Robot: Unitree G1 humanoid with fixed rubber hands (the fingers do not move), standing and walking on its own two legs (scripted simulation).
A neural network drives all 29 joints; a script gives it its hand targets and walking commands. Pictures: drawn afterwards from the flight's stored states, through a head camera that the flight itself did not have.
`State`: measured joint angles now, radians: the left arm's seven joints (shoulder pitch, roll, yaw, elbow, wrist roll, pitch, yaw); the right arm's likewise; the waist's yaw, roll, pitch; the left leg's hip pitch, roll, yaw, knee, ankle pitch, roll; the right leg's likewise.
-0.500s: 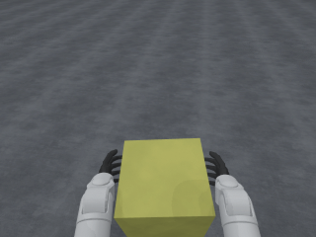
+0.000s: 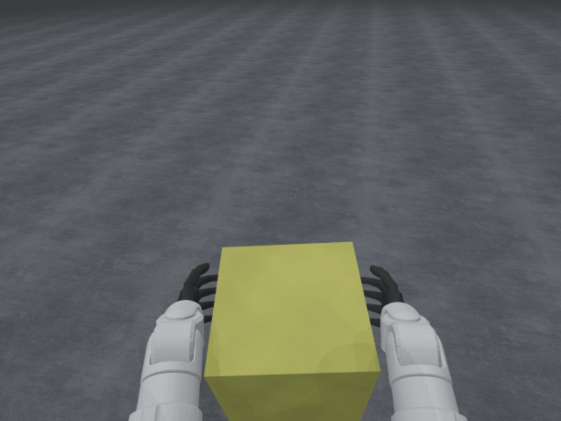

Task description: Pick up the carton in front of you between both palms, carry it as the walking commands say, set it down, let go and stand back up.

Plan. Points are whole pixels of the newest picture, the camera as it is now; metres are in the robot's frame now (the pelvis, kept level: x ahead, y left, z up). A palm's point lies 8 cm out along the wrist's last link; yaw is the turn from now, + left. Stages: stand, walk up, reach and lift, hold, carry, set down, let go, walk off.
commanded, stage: hold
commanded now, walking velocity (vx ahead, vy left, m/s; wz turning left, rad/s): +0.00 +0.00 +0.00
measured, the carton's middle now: (291, 339) +0.30 +0.00 -0.04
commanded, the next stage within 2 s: set down in 0.14 s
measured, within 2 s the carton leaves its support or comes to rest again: neither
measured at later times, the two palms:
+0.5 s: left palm (203, 301) +0.34 +0.15 +0.01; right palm (379, 305) +0.34 -0.15 +0.00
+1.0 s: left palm (230, 344) +0.37 +0.13 -0.19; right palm (369, 346) +0.37 -0.17 -0.20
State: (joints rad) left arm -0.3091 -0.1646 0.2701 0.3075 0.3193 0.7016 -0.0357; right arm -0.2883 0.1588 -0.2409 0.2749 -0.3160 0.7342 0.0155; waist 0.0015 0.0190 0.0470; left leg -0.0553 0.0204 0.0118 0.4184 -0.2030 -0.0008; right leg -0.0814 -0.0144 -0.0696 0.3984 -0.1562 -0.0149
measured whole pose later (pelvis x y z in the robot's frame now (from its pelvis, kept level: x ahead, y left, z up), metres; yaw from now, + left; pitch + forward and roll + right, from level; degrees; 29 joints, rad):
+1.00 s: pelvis -0.03 +0.01 -0.13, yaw -2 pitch +35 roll +2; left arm -0.62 -0.20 0.45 0.49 0.21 0.19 0.07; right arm -0.68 0.04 -0.37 0.59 -0.24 0.22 0.01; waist 0.01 0.03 -0.16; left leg -1.39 -0.03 -0.02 1.21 -0.44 -0.02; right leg -1.45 0.00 0.04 1.19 -0.35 0.00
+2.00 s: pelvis -0.07 +0.00 -0.37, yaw +2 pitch +46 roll +5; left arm -1.16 -0.02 0.48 0.68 0.07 0.21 0.17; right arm -1.31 -0.24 -0.23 0.90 -0.11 0.24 -0.04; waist 0.00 0.04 0.10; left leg -2.25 -0.07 -0.01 2.02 -0.58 -0.07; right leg -2.34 0.01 0.06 2.00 -0.46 0.00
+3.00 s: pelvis -0.08 +0.01 -0.41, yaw +3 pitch +37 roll +3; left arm -1.36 0.11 0.47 0.98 0.07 0.14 0.07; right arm -1.46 -0.33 -0.23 1.14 -0.10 0.16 0.06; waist -0.01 0.08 0.28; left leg -2.26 -0.12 -0.01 2.19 -0.59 -0.07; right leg -2.34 -0.03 0.06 2.17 -0.49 0.00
